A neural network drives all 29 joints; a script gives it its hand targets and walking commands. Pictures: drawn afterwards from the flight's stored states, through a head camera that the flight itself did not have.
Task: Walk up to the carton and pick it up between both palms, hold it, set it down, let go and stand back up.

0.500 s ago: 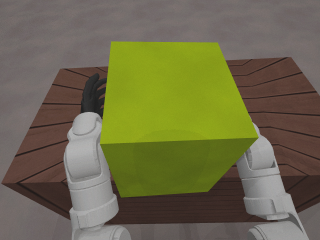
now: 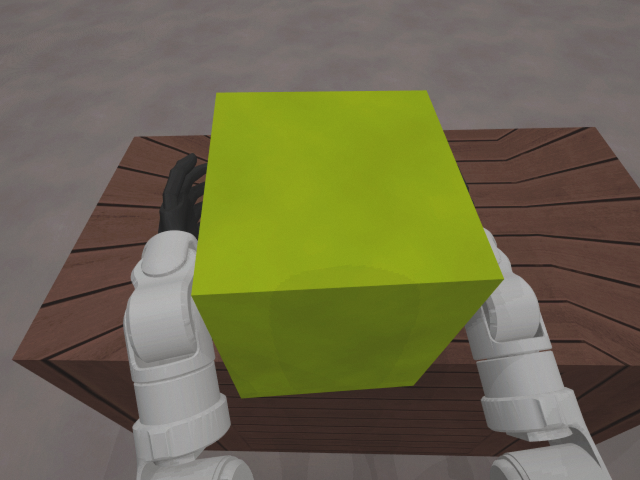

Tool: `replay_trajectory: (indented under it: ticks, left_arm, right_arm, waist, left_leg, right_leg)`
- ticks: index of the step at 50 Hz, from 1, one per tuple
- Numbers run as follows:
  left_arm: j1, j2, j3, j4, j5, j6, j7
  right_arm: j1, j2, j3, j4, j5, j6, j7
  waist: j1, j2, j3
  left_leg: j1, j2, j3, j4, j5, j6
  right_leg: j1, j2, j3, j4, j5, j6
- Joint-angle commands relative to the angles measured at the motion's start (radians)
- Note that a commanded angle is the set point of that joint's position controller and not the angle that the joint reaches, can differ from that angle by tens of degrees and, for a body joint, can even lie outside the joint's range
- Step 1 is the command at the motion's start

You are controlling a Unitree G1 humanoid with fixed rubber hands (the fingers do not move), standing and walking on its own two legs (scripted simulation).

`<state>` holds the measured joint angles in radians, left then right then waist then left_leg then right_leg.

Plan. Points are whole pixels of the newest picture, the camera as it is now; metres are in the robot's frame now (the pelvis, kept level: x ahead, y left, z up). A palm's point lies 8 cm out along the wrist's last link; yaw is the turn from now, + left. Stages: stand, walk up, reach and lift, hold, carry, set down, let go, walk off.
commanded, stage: hold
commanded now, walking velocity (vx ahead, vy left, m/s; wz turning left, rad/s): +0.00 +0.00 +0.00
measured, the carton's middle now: (326, 256) +0.33 -0.01 +0.14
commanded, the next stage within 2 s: none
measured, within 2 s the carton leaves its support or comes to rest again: neither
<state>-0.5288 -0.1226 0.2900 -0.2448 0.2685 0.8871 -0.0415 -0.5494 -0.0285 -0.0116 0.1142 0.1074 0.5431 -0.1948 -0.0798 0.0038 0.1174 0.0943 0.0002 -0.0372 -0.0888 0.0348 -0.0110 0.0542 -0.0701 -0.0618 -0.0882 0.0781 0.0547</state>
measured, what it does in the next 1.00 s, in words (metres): stands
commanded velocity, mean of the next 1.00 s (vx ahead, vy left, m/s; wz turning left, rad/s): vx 0.00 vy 0.00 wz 0.00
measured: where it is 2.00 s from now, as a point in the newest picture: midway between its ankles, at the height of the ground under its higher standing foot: outside the picture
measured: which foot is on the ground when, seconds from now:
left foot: down 0.00-1.00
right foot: down 0.00-1.00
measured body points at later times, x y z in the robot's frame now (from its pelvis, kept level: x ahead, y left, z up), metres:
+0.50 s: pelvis +0.00 +0.00 +0.00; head +0.04 -0.02 +0.45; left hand +0.38 +0.13 +0.16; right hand +0.38 -0.17 +0.13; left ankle +0.00 +0.13 -0.76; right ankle +0.02 -0.15 -0.76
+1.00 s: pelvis +0.00 +0.00 +0.00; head +0.03 -0.01 +0.45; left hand +0.37 +0.14 +0.17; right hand +0.37 -0.15 +0.13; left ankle +0.00 +0.13 -0.76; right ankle +0.02 -0.15 -0.76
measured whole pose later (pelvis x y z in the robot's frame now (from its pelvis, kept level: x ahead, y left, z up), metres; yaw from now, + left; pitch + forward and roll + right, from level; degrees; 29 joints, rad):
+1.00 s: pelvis +0.00 +0.00 +0.00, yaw +0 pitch -4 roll +0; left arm -0.52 -0.13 0.28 -0.27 0.28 0.92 -0.05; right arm -0.53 -0.03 0.00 0.10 0.12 0.55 -0.20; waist -0.08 0.00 0.14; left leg 0.12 0.00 -0.03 -0.09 0.03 -0.01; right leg 0.07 -0.07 -0.05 -0.09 0.08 0.06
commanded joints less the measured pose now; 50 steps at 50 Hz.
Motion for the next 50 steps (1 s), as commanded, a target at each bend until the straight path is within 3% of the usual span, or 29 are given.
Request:
replay_trajectory:
  ticks: [1, 8, 12, 13, 22, 26, 32, 40, 42, 43, 50]
  left_arm:
    - [-0.548, -0.349, -0.480, -0.145, -0.166, -0.020, -0.131]
    - [-0.536, -0.335, -0.476, -0.171, -0.161, 0.005, -0.126]
    - [-0.527, -0.353, -0.493, -0.185, -0.169, 0.012, -0.118]
    - [-0.514, -0.352, -0.488, -0.176, -0.168, 0.015, -0.115]
    - [-0.547, -0.326, -0.432, -0.128, -0.144, 0.004, -0.128]
    - [-0.544, -0.348, -0.450, -0.146, -0.158, -0.012, -0.127]
    - [-0.542, -0.336, -0.461, -0.153, -0.169, -0.016, -0.131]
    - [-0.521, -0.321, -0.458, -0.146, -0.162, -0.005, -0.151]
    - [-0.541, -0.314, -0.441, -0.137, -0.153, -0.006, -0.154]
    - [-0.544, -0.319, -0.453, -0.145, -0.150, -0.006, -0.152]
    - [-0.590, -0.338, -0.473, -0.131, -0.155, -0.017, -0.122]
  right_arm:
    - [-0.682, 0.375, 0.352, -0.316, 0.102, -0.065, 0.073]
    - [-0.679, 0.354, 0.346, -0.340, 0.108, -0.063, 0.080]
    - [-0.712, 0.362, 0.370, -0.394, 0.130, -0.068, 0.087]
    - [-0.709, 0.356, 0.369, -0.390, 0.131, -0.066, 0.086]
    - [-0.722, 0.378, 0.358, -0.332, 0.114, -0.065, 0.085]
    - [-0.753, 0.407, 0.402, -0.375, 0.127, -0.074, 0.079]
    - [-0.716, 0.420, 0.416, -0.361, 0.125, -0.064, 0.068]
    - [-0.668, 0.394, 0.373, -0.336, 0.120, -0.054, 0.056]
    - [-0.666, 0.372, 0.350, -0.308, 0.100, -0.053, 0.059]
    - [-0.669, 0.368, 0.352, -0.315, 0.101, -0.057, 0.064]
    - [-0.727, 0.353, 0.322, -0.311, 0.093, -0.074, 0.087]
  waist:
    - [-0.024, 0.028, -0.609]
    - [-0.023, 0.026, -0.601]
    - [-0.006, 0.029, -0.628]
    - [-0.009, 0.005, -0.626]
    - [0.016, -0.023, -0.577]
    - [0.023, -0.014, -0.658]
    - [0.013, -0.031, -0.646]
    - [-0.008, -0.001, -0.567]
    - [-0.013, -0.002, -0.535]
    - [-0.012, 0.021, -0.550]
    - [-0.015, 0.035, -0.588]
  left_leg:
    - [0.084, -0.048, 0.047, 0.057, 0.333, -0.033]
    - [0.113, -0.040, 0.048, 0.065, 0.367, -0.041]
    - [0.117, -0.040, 0.046, 0.073, 0.406, -0.041]
    - [0.115, -0.040, 0.042, 0.070, 0.388, -0.037]
    - [0.024, -0.040, 0.063, 0.012, 0.238, -0.001]
    - [0.029, -0.048, 0.064, 0.015, 0.302, 0.005]
    - [0.005, -0.053, 0.061, 0.021, 0.313, 0.004]
    - [0.013, -0.051, 0.056, 0.023, 0.311, -0.011]
    - [0.016, -0.046, 0.057, 0.014, 0.256, -0.014]
    - [0.026, -0.043, 0.056, 0.014, 0.257, -0.018]
    - [0.062, -0.032, 0.052, 0.040, 0.248, -0.033]
  right_leg:
    - [0.320, 0.117, 0.004, 0.081, 0.210, 0.008]
    - [0.302, 0.114, 0.000, 0.070, 0.220, 0.000]
    - [0.322, 0.116, 0.005, 0.077, 0.243, 0.003]
    - [0.325, 0.112, 0.005, 0.079, 0.240, 0.000]
    - [0.384, 0.097, 0.023, 0.089, 0.190, 0.023]
    - [0.454, 0.093, 0.022, 0.113, 0.321, 0.030]
    - [0.468, 0.091, 0.025, 0.129, 0.372, 0.032]
    - [0.423, 0.099, 0.024, 0.102, 0.308, 0.025]
    - [0.384, 0.104, 0.015, 0.085, 0.220, 0.025]
    - [0.371, 0.105, 0.015, 0.080, 0.199, 0.020]
    - [0.275, 0.112, -0.002, 0.065, 0.096, 0.004]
